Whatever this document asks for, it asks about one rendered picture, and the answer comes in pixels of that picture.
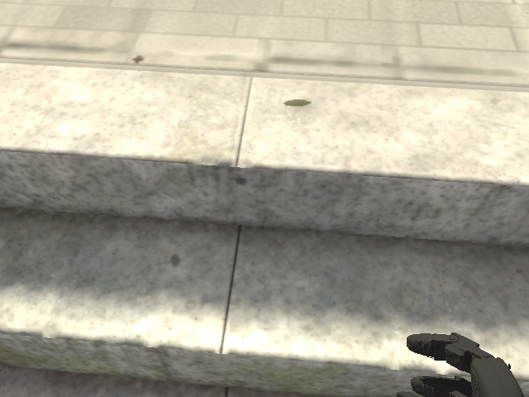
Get robot right hand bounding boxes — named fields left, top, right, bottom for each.
left=397, top=332, right=525, bottom=397

